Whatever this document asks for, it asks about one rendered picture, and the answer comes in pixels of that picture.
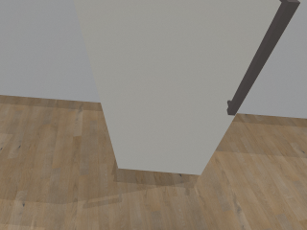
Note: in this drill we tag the fridge door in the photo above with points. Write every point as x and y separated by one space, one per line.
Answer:
164 71

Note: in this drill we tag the handle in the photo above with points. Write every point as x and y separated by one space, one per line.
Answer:
279 23

